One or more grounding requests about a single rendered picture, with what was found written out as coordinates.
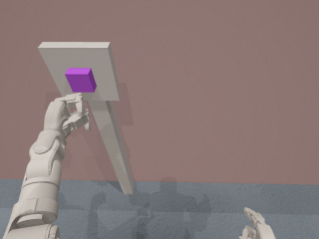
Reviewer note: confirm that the robot left forearm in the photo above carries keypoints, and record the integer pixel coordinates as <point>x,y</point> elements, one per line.
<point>37,203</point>

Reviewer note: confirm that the button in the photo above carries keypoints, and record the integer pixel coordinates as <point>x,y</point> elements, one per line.
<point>81,80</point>

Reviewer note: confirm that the panel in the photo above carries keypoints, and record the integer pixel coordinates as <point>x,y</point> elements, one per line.
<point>98,56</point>

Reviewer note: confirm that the left robot hand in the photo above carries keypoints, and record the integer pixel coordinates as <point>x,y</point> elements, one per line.
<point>58,117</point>

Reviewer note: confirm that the right robot hand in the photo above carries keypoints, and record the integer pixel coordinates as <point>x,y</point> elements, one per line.
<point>262,231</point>

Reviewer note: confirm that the left robot upper arm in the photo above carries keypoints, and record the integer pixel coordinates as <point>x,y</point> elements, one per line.
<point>45,231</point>

